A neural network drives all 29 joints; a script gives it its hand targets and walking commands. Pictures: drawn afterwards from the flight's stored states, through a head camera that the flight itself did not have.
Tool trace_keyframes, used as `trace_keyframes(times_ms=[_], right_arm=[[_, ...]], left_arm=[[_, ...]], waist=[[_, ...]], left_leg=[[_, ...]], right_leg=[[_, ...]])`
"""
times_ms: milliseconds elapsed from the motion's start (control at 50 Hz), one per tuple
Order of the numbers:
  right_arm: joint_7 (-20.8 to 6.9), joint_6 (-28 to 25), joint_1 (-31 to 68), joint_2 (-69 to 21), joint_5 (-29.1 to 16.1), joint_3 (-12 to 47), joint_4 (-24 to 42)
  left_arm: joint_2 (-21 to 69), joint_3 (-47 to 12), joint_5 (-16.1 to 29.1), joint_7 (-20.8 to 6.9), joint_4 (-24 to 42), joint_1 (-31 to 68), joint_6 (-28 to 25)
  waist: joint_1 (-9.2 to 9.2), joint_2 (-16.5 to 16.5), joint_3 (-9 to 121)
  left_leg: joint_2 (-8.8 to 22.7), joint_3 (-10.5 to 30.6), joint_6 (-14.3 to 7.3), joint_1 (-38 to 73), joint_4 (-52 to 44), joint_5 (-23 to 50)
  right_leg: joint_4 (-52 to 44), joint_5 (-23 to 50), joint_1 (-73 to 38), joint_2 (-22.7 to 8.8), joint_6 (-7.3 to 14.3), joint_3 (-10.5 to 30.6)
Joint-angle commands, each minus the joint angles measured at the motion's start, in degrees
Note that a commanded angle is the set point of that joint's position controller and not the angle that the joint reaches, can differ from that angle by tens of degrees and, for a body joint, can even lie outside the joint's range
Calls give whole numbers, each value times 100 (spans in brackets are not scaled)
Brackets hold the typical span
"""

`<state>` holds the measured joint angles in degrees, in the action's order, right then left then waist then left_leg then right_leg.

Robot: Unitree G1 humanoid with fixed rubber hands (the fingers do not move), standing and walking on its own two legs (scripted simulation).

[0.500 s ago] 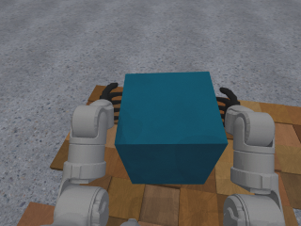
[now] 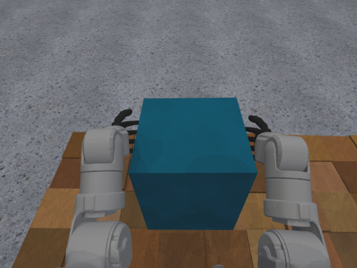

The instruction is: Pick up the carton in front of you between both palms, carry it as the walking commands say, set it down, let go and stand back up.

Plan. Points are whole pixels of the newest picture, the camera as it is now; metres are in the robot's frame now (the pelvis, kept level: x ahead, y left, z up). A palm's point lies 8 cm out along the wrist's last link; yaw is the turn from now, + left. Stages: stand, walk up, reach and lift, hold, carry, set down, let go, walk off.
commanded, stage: carry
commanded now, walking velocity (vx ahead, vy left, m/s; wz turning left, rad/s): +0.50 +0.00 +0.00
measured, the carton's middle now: (190, 166) +0.36 -0.01 +0.04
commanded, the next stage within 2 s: none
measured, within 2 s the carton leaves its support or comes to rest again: neither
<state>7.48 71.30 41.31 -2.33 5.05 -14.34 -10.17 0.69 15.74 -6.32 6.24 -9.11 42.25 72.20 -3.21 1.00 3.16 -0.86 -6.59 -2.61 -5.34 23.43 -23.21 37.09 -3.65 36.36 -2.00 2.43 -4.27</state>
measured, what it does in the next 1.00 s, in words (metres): walks ahead: right foot, then left foot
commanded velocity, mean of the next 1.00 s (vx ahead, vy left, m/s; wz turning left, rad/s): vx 0.50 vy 0.00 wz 0.00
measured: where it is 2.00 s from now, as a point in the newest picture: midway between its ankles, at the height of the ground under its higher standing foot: (196, 127)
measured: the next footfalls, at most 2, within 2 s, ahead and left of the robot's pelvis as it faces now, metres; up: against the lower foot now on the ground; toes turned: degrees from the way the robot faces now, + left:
right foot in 0.04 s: +0.22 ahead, -0.11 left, +0.01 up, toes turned -6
left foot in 0.44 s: +0.45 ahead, +0.07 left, +0.01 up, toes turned +6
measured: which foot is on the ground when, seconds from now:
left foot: down 0.00-0.10, up 0.12-0.42, down 0.44-0.88, up 0.90-1.00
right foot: up 0.00-0.02, down 0.04-0.48, up 0.50-0.86, down 0.88-1.00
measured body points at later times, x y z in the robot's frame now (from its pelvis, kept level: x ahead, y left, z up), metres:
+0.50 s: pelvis +0.32 -0.02 +0.00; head +0.33 -0.01 +0.45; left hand +0.69 +0.14 +0.11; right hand +0.68 -0.17 +0.11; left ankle +0.41 +0.06 -0.72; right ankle +0.19 -0.12 -0.69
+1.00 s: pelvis +0.64 -0.09 -0.02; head +0.66 -0.11 +0.43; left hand +1.02 +0.06 +0.16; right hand +1.03 -0.24 +0.14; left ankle +0.54 +0.05 -0.66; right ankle +0.70 -0.14 -0.75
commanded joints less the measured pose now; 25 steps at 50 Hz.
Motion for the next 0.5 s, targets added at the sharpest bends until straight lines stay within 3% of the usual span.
trace_keyframes(times_ms=[0, 20, 40, 60, 80, 100, 120, 140, 160, 180, 200, 260, 300, 320, 340, 380, 400, 420, 440, 460, 480], right_arm=[[-1596, -287, 4378, -6500, -2711, 3675, 636], [-1566, -334, 4332, -6474, -2725, 3747, 696], [-1542, -360, 4309, -6460, -2731, 3815, 695], [-1535, -371, 4474, -6521, -2772, 3900, 823], [-1526, -367, 4471, -6440, -2831, 3982, 1033], [-1504, -390, 4503, -6521, -2861, 4067, 1170], [-1445, -419, 4495, -6497, -2815, 4031, 1219], [-1380, -426, 4288, -6426, -2763, 3977, 1258], [-1305, -441, 4155, -6431, -2689, 3926, 1346], [-1230, -447, 4024, -6338, -2576, 3870, 1466], [-1160, -442, 3872, -6224, -2448, 3840, 1568], [-1023, -417, 3447, -5795, -2125, 3828, 1707], [-1005, -386, 3198, -5566, -1917, 3801, 1579], [-1020, -378, 3130, -5511, -1850, 3811, 1465], [-1048, -374, 3051, -5466, -1808, 3829, 1337], [-1141, -393, 3059, -5493, -1811, 3854, 1121], [-1199, -408, 3031, -5555, -1860, 3874, 1000], [-1271, -416, 3007, -5622, -1972, 3888, 958], [-1359, -426, 3039, -5719, -2112, 3921, 909], [-1426, -464, 3000, -5686, -2165, 3897, 709], [-1496, -452, 3264, -5853, -2319, 3975, 691]], left_arm=[[6631, -3633, 2374, -1238, 102, 3736, -274], [6570, -3656, 2404, -1251, 147, 3681, -308], [6512, -3658, 2427, -1266, 123, 3572, -338], [6423, -3718, 2393, -1263, 139, 3522, -427], [6379, -3696, 2443, -1257, 155, 3182, -507], [6337, -3760, 2502, -1252, 375, 3195, -531], [6428, -3799, 2635, -1261, 618, 3377, -524], [6551, -3986, 2812, -1260, 968, 3621, -533], [6612, -4166, 2963, -1254, 1345, 3902, -537], [6676, -4300, 3092, -1251, 1598, 4059, -535], [6682, -4387, 3177, -1256, 1788, 4078, -534], [6499, -4564, 3327, -1301, 1981, 3952, -473], [6416, -4629, 3326, -1366, 1783, 3785, -429], [6381, -4657, 3311, -1406, 1612, 3707, -418], [6355, -4659, 3273, -1450, 1413, 3613, -428], [6361, -4621, 3186, -1519, 1057, 3449, -475], [6379, -4575, 3107, -1531, 915, 3413, -494], [6379, -4516, 2995, -1527, 829, 3347, -524], [6317, -4443, 2844, -1509, 733, 3332, -549], [6340, -4339, 2740, -1507, 573, 3193, -504], [6300, -4200, 2611, -1465, 479, 3230, -492]], waist=[[-114, -934, 1764], [21, -997, 1829], [259, -740, 2176], [559, 135, 2827], [951, 1302, 3493], [942, 1724, 3517], [930, 1037, 3309], [961, 466, 3042], [884, 214, 2961], [808, 188, 2926], [804, 366, 2979], [865, 433, 2869], [803, 323, 2557], [756, 321, 2318], [661, 435, 2243], [364, 620, 2216], [108, 482, 2350], [-222, 414, 2588], [-405, -173, 2591], [-166, -1620, 2586], [-81, -1512, 2612]], left_leg=[[1211, 660, -469, 1833, 286, 4935], [1159, 520, -344, 1579, 553, 5277], [929, 137, -152, 932, 1372, 5332], [701, 124, 77, -512, 2689, 4823], [247, 165, 338, -2156, 4308, 2456], [-292, 426, 461, -3514, 5270, -739], [-78, 826, 340, -3965, 5686, -706], [60, 915, 213, -4156, 5347, -435], [225, 1011, 142, -4114, 4884, -206], [290, 959, 145, -3912, 4443, -47], [275, 859, 133, -3787, 4454, 71], [333, 685, 182, -4064, 3822, -193], [355, 504, 294, -3527, 2526, -71], [339, 424, 338, -3029, 1735, 579], [131, 4, 338, -2484, 1311, 896], [30, -260, 274, -1447, 928, 1666], [-78, -463, 216, -763, 733, 1921], [-132, -505, 115, 282, 568, 1649], [130, -98, 147, 1224, 498, 1385], [1469, 2772, -623, 1906, -210, 1182], [1989, 3622, -1155, 2188, -334, 1639]], right_leg=[[-798, 274, -44, 179, 173, -291], [-980, 338, -729, 264, 251, -414], [-1076, -23, -2201, 558, 303, -802], [-651, 371, -4250, 156, 723, -218], [-836, 445, -5825, -861, 1169, 1595], [-947, 1289, -6472, -1539, 1538, 2818], [-954, 1405, -6340, -1526, 1519, 2808], [-974, 1560, -6029, -1454, 1311, 2579], [-1071, 1287, -5739, -1414, 1177, 2370], [-1206, 804, -5441, -1325, 1051, 2153], [-1206, 403, -5277, -1256, 1034, 2008], [-1287, -220, -5066, -1254, 1193, 1858], [-1648, -400, -4293, -1170, 1171, 1526], [-1830, -286, -3871, -1015, 1028, 1283], [-1823, 26, -3602, -877, 919, 970], [-1545, 675, -3278, -836, 613, 547], [-917, 1483, -3121, -688, 421, 126], [-15, 1896, -2613, -580, 277, -93], [1106, 661, -1661, -248, 206, -147], [2421, -1835, -50, 527, -23, -160], [3315, -2344, 501, 555, -2, 434]])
